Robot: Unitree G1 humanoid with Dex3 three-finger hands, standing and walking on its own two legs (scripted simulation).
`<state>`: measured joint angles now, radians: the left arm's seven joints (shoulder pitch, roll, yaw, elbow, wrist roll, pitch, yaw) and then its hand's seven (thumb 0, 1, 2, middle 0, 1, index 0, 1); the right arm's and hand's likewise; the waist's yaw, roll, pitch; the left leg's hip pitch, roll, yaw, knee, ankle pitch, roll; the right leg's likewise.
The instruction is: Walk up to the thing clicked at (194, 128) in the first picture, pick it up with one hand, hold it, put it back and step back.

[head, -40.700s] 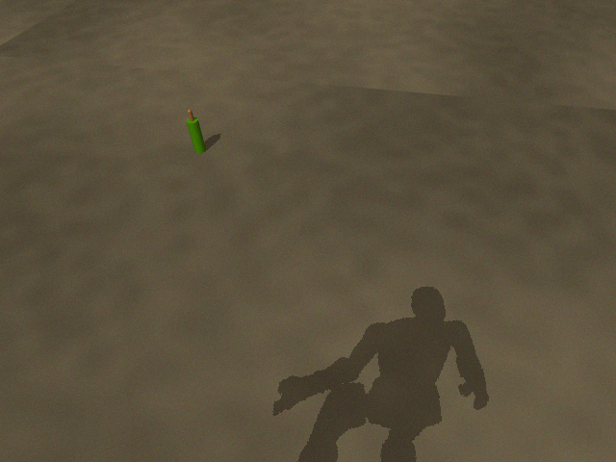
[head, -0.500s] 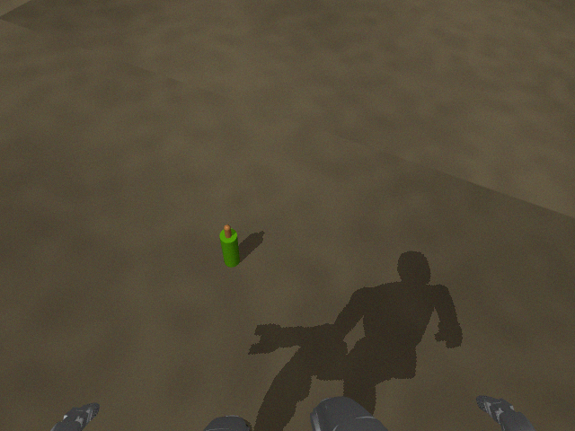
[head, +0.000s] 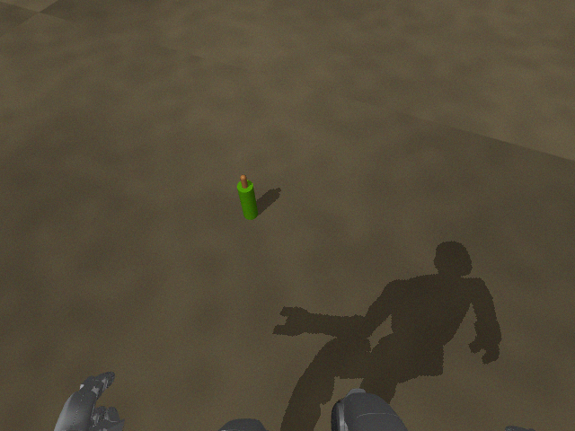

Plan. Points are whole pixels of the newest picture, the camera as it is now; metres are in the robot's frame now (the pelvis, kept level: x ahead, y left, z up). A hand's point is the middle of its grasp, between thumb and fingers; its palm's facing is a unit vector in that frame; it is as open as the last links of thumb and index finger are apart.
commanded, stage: step back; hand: left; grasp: from the side
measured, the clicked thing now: (247, 196) +0.91 +0.17 -0.63
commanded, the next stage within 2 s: stand in 1.28 s
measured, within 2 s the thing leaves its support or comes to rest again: neither
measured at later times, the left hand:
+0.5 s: hand out of the picture -0.10 +0.24 -0.13, palm faces -0.07 -0.92 -0.40, open 7.4 cm
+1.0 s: hand out of the picture -0.03 +0.23 -0.12, palm faces -0.03 -0.91 -0.41, open 7.4 cm
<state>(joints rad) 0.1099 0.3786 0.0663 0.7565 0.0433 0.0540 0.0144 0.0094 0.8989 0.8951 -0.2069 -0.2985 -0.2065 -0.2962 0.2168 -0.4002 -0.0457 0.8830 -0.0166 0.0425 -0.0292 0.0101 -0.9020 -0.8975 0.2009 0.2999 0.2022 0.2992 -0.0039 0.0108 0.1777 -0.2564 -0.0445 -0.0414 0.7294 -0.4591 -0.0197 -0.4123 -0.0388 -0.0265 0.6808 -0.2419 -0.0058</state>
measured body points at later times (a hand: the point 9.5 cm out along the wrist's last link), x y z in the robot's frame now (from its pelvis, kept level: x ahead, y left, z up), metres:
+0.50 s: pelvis -0.14 -0.02 +0.01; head -0.13 -0.04 +0.46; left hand -0.09 +0.29 -0.11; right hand -0.06 -0.35 -0.11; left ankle -0.08 +0.12 -0.69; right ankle -0.18 -0.15 -0.72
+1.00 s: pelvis -0.13 -0.04 +0.01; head -0.13 -0.05 +0.46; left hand -0.03 +0.28 -0.10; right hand -0.09 -0.35 -0.12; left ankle -0.12 +0.11 -0.70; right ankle -0.10 -0.14 -0.72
